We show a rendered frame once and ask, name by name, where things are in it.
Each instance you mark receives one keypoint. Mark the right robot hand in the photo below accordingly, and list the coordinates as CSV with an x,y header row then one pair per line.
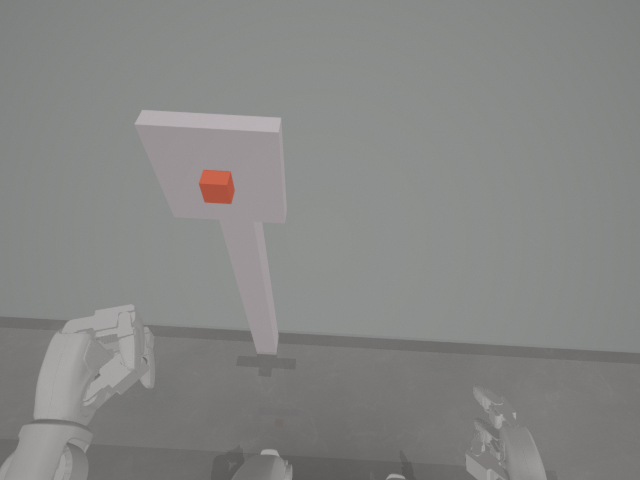
x,y
514,455

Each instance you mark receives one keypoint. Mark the left robot hand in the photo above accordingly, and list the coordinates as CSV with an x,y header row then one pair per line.
x,y
66,389

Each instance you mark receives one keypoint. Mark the robot left forearm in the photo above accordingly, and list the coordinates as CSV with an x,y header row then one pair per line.
x,y
49,450

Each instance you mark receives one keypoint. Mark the robot left shin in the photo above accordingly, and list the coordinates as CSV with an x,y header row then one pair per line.
x,y
269,452

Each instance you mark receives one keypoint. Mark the button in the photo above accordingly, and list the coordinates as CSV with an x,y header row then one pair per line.
x,y
217,186

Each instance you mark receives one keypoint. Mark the robot left thigh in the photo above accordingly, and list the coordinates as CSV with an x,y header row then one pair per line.
x,y
264,467

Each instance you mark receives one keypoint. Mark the panel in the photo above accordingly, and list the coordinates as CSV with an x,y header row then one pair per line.
x,y
180,145

